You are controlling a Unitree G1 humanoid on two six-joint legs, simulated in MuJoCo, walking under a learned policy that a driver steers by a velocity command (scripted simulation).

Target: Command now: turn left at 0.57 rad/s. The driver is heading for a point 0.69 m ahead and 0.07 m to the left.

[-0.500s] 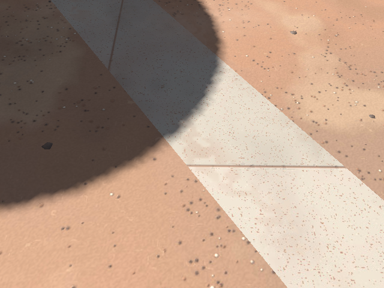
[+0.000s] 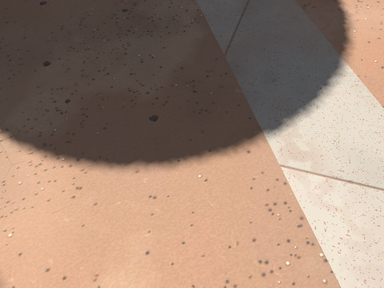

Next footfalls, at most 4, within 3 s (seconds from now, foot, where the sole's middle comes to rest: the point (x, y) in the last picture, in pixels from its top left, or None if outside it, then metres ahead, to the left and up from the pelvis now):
0.22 left None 0.03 0.15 -0.78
0.66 right None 0.09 -0.08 -0.78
1.88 left None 0.09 0.19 -0.78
2.36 right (191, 273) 0.51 0.08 -0.78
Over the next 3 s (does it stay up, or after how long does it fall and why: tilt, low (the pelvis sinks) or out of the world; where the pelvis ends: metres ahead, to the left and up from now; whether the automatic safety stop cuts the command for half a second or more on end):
stays up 0.52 0.20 -0.01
